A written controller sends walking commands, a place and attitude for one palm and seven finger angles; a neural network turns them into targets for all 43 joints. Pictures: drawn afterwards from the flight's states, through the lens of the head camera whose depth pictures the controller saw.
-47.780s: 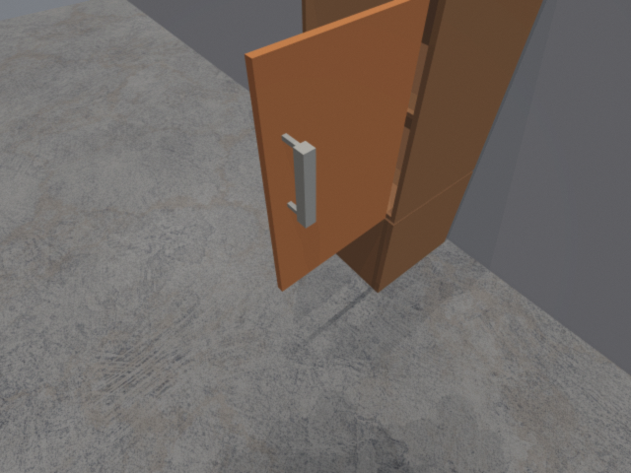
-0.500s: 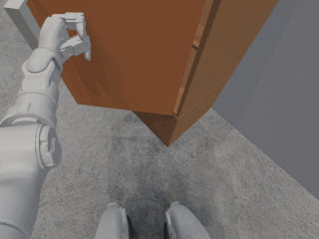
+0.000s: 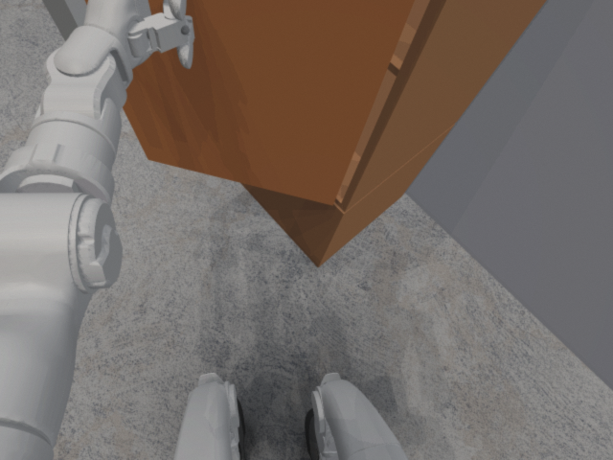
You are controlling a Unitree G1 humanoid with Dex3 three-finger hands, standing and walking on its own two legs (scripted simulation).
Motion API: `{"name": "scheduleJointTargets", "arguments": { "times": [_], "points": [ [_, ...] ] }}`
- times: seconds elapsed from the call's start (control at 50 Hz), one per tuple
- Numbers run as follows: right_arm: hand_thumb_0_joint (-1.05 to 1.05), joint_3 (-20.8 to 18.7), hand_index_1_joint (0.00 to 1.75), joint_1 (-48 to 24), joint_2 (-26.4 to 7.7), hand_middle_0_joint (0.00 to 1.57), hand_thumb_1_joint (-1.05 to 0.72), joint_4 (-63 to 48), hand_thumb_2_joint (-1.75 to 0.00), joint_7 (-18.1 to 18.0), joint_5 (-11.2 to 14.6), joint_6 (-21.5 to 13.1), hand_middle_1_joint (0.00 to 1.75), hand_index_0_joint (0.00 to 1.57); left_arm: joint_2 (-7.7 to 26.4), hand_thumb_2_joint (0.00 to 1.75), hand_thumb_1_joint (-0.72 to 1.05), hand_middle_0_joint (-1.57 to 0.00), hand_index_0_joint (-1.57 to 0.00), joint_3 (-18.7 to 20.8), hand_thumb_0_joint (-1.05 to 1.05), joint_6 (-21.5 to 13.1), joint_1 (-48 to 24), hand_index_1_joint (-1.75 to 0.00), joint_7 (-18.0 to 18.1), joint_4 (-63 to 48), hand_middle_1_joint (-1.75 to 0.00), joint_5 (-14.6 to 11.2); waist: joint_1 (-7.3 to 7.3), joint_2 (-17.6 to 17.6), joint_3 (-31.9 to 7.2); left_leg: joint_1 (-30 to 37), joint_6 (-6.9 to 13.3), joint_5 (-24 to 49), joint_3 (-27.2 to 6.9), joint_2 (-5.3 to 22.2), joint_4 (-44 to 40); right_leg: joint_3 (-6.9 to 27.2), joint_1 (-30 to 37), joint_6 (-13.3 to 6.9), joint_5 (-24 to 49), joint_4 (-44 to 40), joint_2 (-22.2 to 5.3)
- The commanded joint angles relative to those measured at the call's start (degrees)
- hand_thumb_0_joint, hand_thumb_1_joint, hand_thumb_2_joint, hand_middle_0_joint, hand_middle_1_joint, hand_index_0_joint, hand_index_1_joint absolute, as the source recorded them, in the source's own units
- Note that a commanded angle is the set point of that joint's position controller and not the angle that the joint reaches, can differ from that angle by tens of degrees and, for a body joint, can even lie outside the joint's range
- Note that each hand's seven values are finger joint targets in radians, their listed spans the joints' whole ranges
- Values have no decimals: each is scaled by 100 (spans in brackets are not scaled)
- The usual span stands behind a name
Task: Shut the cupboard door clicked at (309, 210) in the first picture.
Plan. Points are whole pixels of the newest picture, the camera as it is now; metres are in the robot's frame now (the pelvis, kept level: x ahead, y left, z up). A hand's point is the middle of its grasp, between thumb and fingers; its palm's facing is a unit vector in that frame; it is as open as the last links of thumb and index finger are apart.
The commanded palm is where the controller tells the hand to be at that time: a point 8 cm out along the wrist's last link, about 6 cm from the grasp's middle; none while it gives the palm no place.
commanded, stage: pull the fist back off the door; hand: left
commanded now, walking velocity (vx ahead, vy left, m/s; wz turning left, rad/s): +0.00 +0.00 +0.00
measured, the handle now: (81, 2) +0.63 +0.18 +0.13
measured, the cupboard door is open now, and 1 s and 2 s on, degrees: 36 31 31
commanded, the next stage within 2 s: draw the hand back to the body in 0.84 s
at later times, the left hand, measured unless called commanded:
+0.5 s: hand (199, 31) +0.57 +0.06 +0.14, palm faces +0.11 -0.99 -0.02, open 3.1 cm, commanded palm +0.52 +0.10 +0.13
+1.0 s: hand (203, 80) +0.50 +0.06 +0.14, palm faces +0.08 -1.00 -0.03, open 3.1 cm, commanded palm +0.46 +0.11 +0.14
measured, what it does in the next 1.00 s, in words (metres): stands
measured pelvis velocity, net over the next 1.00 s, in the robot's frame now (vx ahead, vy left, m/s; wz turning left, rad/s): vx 0.03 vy -0.02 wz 0.03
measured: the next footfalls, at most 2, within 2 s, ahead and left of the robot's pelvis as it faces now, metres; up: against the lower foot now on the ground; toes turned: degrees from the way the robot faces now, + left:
none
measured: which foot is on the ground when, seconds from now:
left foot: down 0.00-1.00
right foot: down 0.00-1.00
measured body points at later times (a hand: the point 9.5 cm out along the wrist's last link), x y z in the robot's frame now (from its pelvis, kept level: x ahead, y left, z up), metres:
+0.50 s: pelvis +0.02 -0.01 +0.03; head +0.15 -0.02 +0.47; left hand +0.56 +0.11 +0.14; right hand -0.05 -0.25 -0.08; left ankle +0.07 +0.11 -0.63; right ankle +0.00 -0.12 -0.63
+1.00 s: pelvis +0.03 -0.02 +0.04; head +0.11 -0.02 +0.49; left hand +0.49 +0.11 +0.14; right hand +0.12 -0.27 -0.08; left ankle +0.07 +0.11 -0.63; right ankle +0.00 -0.12 -0.63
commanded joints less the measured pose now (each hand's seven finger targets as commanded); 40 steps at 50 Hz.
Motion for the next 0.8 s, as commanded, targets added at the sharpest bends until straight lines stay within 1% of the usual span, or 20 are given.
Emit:
{"name": "scheduleJointTargets", "arguments": {
  "times": [0.0,0.04,0.08,0.12,0.14,0.18,0.2,0.22,0.28,0.34,0.38,0.42,0.48,0.52,0.56,0.62,0.66,0.7,0.74,0.78],
  "points": [
    [0,-383,30,1663,-869,20,-90,-142,-90,204,-134,-121,30,20,-60,90,90,-130,-130,876,0,-226,-3488,-150,2026,-1297,-150,-188,-546,700,-3436,3928,103,1387,-720,36,-612,162,-442,46,1292,-1044,114],
    [0,-412,30,1727,-844,20,-90,-163,-90,393,-312,-52,30,20,-215,90,90,-130,-130,977,0,-356,-3476,-150,3018,-1333,-150,178,-517,717,-3305,3702,63,1216,-678,9,-639,135,-490,77,1206,-1023,87],
    [0,-459,30,1778,-816,20,-90,-146,-90,598,-494,-3,30,20,-243,90,90,-130,-130,833,0,-675,-3535,-150,3796,-1534,-150,851,-543,958,-3399,3744,34,1255,-638,-10,-578,124,-650,70,1199,-941,79],
    [0,-513,30,1867,-848,20,-90,-165,-90,730,-568,116,30,20,-138,90,90,-130,-130,632,0,-906,-3393,-150,3958,-1458,-150,1354,-569,923,-3486,3780,32,1420,-593,-30,-584,138,-508,48,1281,-958,85],
    [0,-529,30,1864,-858,20,-90,-215,-90,770,-561,185,30,20,-94,90,90,-130,-130,565,0,-971,-3230,-150,3901,-1436,-150,1435,-515,945,-3523,3789,34,1383,-528,-65,-637,161,-313,24,1294,-1042,87],
    [0,-527,30,1859,-886,20,-90,-282,-90,753,-478,324,30,20,104,90,90,-130,-130,618,0,-965,-2998,-150,3679,-1318,-150,1351,-483,666,-3534,3631,83,1266,-404,-105,-767,228,213,25,1378,-1229,111],
    [0,-520,30,1865,-910,20,-90,-316,-90,717,-450,377,30,20,301,90,90,-130,-130,818,0,-956,-2859,-150,3539,-1335,-150,1237,-392,705,-3641,3680,86,1382,-382,-115,-820,246,407,15,1495,-1259,121],
    [0,-505,30,1813,-887,20,-90,-393,-90,694,-378,421,30,20,167,90,90,-130,-130,715,0,-922,-2666,-150,3391,-1368,-150,1109,-336,612,-3687,3695,85,1351,-332,-126,-898,266,593,23,1534,-1348,126],
    [0,-472,30,1777,-825,20,-90,-471,-90,619,-284,502,30,20,177,90,90,-130,-130,909,0,-899,-2191,-150,3156,-1461,-150,725,-211,272,-3359,3435,119,1254,-164,-157,-1097,335,1198,67,1713,-1614,148],
    [0,-486,30,1788,-767,20,-90,-482,-90,588,-276,495,30,20,131,90,90,-130,-130,1063,0,-1184,-1795,-150,3122,-1827,-150,531,-60,141,-3338,3555,117,1478,-97,-168,-1198,359,1488,84,2027,-1672,148],
    [0,-521,30,1725,-708,20,-90,-507,-90,608,-262,490,30,20,-196,90,90,-130,-130,877,0,-1374,-1271,-150,3100,-2012,-150,502,21,18,-3203,3579,116,1622,1,-201,-1258,390,1727,96,2340,-1737,142],
    [0,-553,30,1717,-709,20,-90,-466,-90,609,-244,515,30,20,-262,90,90,-130,-130,854,0,-1489,-920,-150,3071,-2051,-150,507,80,11,-3042,3696,102,1739,48,-207,-1304,387,1772,97,2533,-1762,124],
    [0,-604,30,1587,-665,20,-90,-554,-90,618,-192,576,30,20,-677,90,90,-130,-130,598,0,-1506,-218,-150,2978,-2286,-150,428,211,-183,-2890,3748,111,1829,163,-259,-1433,432,2122,111,2895,-1876,104],
    [0,-621,30,1493,-654,20,-90,-541,-90,591,-138,607,30,20,-737,90,90,-130,-130,574,0,-1512,23,-150,2944,-2428,-150,340,282,-76,-2779,3959,88,1963,188,-259,-1489,420,2131,99,3037,-1898,89],
    [0,-641,30,1372,-626,20,-90,-577,-90,575,-119,614,30,20,-901,90,90,-130,-130,487,0,-1547,287,-150,2920,-2695,-150,255,360,-209,-2729,3982,95,1971,224,-289,-1515,456,2290,120,3177,-1946,73],
    [0,-672,30,1145,-566,20,-90,-590,-90,548,-70,581,30,20,-1396,90,90,-130,-130,34,0,-1691,257,-150,2939,-3254,-150,208,311,-72,-2713,4424,94,2132,222,-286,-1515,418,2146,123,3267,-1958,61],
    [0,-680,30,1027,-556,20,-90,-561,-90,529,-55,568,30,20,-1489,90,90,-130,-130,-58,0,-1717,449,-150,2967,-3269,-150,192,348,-203,-2557,4402,94,2061,219,-293,-1523,435,2149,136,3257,-1970,46],
    [0,-691,30,926,-576,20,-90,-588,-90,492,-46,565,30,20,-1435,90,90,-130,-130,-32,0,-1760,638,-150,3007,-3510,-150,195,434,-147,-2682,4559,94,2197,224,-300,-1529,444,2235,124,3385,-1916,34],
    [0,-679,30,755,-519,20,-90,-641,-90,487,-26,552,30,20,-1592,90,90,-130,-130,-156,0,-1762,917,-150,3008,-3659,-150,193,523,-158,-2732,4598,77,2234,236,-308,-1559,433,2332,133,3474,-1892,8],
    [0,-660,30,649,-515,20,-90,-600,-90,448,-3,573,30,20,-1583,90,90,-130,-130,-236,0,-1714,722,-150,3041,-3560,-150,232,403,-373,-2491,4483,93,2060,231,-296,-1554,457,2257,163,3363,-1936,-15]
  ]
}}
